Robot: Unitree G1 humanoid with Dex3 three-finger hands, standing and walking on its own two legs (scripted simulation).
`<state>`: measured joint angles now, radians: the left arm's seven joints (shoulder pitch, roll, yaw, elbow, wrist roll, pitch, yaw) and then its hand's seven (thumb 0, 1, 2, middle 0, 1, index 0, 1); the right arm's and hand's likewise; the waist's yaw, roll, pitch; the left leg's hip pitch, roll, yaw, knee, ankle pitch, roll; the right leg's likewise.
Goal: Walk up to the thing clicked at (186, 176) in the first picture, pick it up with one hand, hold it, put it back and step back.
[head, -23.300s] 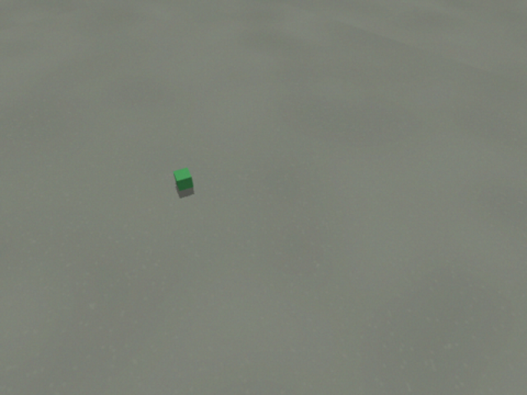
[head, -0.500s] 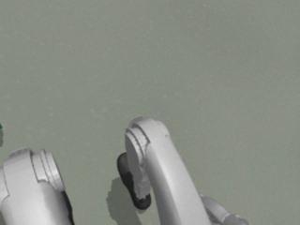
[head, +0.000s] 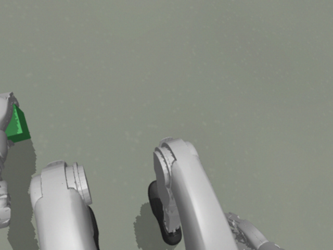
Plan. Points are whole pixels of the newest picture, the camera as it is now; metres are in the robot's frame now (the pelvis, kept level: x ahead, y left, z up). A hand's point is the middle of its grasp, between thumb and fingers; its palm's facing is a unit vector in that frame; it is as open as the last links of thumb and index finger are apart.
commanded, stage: settle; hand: left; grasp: from above
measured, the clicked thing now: (5, 126) +0.43 +0.31 -0.21
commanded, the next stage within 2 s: lift in 0.34 s
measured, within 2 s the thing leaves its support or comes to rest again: neither
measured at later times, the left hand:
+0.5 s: hand out of the picture +0.41 +0.30 -0.12, palm faces -0.43 -0.05 -0.90, open 10.6 cm
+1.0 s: hand out of the picture +0.37 +0.31 +0.01, palm faces -0.44 -0.10 -0.89, open 10.5 cm
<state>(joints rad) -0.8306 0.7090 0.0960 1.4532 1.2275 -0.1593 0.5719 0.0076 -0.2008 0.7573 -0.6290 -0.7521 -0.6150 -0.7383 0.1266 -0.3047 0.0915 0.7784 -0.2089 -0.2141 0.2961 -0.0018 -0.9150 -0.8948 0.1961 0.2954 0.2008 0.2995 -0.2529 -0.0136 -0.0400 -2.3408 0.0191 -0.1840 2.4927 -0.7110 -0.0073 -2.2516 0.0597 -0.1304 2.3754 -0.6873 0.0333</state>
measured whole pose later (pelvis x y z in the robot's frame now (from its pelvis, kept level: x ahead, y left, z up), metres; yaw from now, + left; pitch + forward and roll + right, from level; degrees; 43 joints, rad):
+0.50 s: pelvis -0.01 +0.00 +0.03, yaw +4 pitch +33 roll -7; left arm -0.85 0.64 0.01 1.30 1.22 -0.19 0.36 0.00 -0.16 0.64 -0.73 -0.58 -0.70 -0.60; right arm 0.17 -0.29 0.04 0.76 -0.12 -0.07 0.16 0.00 -0.92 -0.90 0.20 0.30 0.20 0.30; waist -0.19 0.01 -0.09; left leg -2.27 0.01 -0.12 2.35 -0.66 -0.01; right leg -2.20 0.03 -0.08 2.28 -0.66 0.02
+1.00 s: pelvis -0.01 +0.00 +0.12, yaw +6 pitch +33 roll -6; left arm -0.61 0.56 -0.06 0.93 1.07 -0.11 0.16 0.00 -0.13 0.60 -0.73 -0.57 -0.71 -0.57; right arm 0.18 -0.27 -0.02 0.68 -0.03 0.01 0.08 0.00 -0.91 -0.90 0.20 0.30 0.20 0.30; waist -0.11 0.04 -0.19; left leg -2.01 0.01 -0.08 2.07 -0.64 0.01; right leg -1.95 0.02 -0.05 2.01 -0.65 0.03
